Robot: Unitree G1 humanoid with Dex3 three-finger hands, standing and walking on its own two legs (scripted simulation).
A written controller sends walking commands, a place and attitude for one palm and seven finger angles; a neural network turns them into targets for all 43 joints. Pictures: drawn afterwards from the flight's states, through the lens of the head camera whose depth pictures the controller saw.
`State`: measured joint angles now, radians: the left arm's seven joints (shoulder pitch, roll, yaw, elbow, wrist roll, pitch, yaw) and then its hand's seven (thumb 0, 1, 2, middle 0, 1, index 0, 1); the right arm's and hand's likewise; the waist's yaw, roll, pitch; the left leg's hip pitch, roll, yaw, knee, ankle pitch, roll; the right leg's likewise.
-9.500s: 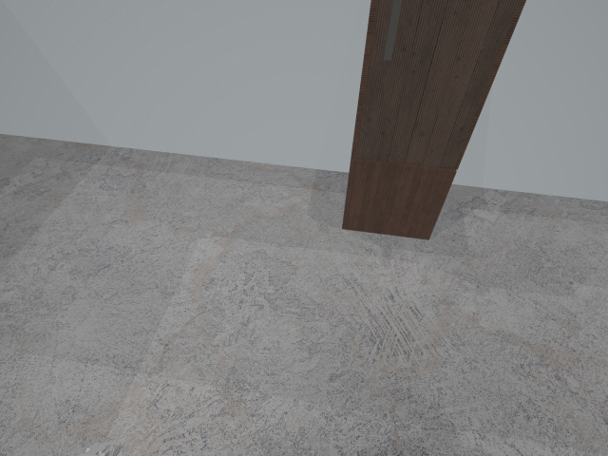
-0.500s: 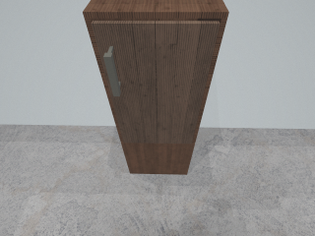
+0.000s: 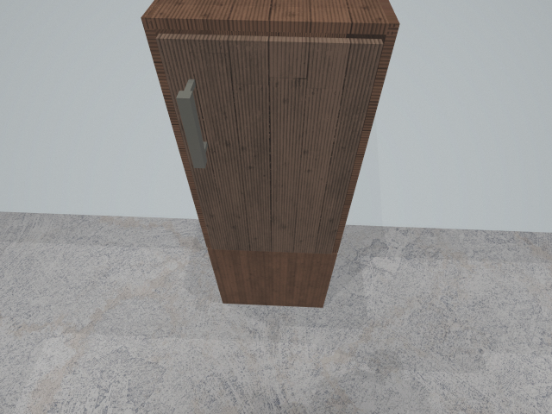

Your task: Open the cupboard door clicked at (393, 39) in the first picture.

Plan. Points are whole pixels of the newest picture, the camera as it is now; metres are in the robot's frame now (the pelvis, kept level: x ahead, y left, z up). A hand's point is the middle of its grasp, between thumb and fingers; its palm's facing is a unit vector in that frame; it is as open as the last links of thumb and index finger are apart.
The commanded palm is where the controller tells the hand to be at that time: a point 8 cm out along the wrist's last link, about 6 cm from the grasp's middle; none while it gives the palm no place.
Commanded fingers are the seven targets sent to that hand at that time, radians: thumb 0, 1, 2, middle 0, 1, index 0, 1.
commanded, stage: raise the hand with hooked fingers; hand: left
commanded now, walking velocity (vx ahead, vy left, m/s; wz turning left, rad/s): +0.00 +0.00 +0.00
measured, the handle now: (195, 125) +0.55 +0.18 +0.11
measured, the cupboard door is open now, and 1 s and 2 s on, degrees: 0 0 0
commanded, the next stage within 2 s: none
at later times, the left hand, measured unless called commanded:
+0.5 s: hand (120, 398) +0.14 +0.21 -0.01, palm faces +0.08 -1.00 -0.05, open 9.4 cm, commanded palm +0.13 +0.27 +0.00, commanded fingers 0.00 0.22 0.61 -0.25 -0.74 -0.25 -0.74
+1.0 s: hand (82, 332) +0.20 +0.26 +0.05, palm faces +0.06 -1.00 -0.07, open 12.4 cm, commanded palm +0.17 +0.31 +0.07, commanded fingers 0.00 -0.36 0.36 -0.29 -1.11 -0.29 -1.11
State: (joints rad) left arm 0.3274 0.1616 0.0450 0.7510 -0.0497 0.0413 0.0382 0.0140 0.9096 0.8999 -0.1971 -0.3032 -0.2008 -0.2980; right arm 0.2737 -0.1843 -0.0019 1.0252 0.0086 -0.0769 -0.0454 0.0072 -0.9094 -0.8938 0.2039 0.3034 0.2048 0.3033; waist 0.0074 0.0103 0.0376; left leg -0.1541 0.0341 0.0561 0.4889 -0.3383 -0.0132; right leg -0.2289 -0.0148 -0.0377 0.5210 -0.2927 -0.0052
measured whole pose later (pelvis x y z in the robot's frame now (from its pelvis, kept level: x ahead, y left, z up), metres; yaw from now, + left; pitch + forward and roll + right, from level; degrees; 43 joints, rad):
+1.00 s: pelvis -0.04 +0.02 -0.03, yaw +3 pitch +5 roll -2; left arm 0.17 0.33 0.32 0.11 -0.32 -0.22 -0.37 0.00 -0.13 0.46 -0.27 -0.97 -0.27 -0.96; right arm 0.29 -0.29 0.03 0.59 0.05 -0.30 -0.09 0.02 -0.90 -0.89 0.21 0.30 0.21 0.30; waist 0.00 0.03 -0.06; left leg -0.50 0.02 0.00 0.84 -0.44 0.01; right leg -0.51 -0.04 -0.08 0.78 -0.36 0.01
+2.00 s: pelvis -0.03 -0.01 -0.01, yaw +2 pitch +0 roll +0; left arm -0.14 0.43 0.46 0.34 -0.32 -0.03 -0.48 -0.01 -0.50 0.30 -0.30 -1.20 -0.30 -1.20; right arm 0.27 -0.28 0.07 0.60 0.06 -0.23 -0.12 0.01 -0.90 -0.89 0.21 0.30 0.21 0.30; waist 0.03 0.05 -0.03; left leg -0.26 0.04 0.01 0.59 -0.33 -0.02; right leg -0.30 -0.01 -0.07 0.57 -0.28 -0.02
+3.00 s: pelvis -0.03 +0.01 -0.01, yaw +1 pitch +7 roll -1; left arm -0.65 0.50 0.41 0.89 -0.21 -0.14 -0.43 -0.01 -0.50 0.30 -0.30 -1.20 -0.30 -1.20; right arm 0.35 -0.29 0.06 0.63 0.05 -0.12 -0.09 0.01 -0.90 -0.89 0.21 0.30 0.21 0.30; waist -0.05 0.02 -0.05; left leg -0.43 0.03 0.03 0.66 -0.36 0.00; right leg -0.46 -0.02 -0.05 0.62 -0.29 0.00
